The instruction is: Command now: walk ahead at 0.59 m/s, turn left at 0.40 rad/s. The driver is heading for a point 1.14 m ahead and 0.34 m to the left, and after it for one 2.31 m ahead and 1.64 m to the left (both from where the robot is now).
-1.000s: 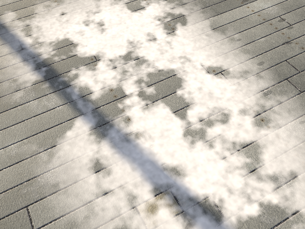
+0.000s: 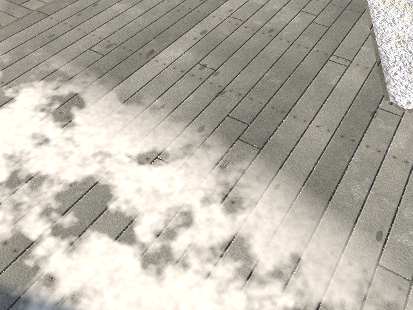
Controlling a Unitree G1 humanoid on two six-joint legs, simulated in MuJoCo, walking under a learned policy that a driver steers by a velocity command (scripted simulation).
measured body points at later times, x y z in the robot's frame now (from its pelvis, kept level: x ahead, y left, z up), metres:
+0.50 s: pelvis +0.23 +0.09 -0.06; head +0.26 +0.10 +0.38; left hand +0.10 +0.34 -0.19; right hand +0.53 -0.06 -0.13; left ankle +0.34 +0.20 -0.75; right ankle -0.01 -0.15 -0.71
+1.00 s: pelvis +0.62 +0.30 -0.05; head +0.64 +0.32 +0.40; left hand +0.71 +0.61 -0.12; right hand +0.76 +0.05 -0.17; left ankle +0.35 +0.21 -0.72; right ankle +0.81 +0.34 -0.75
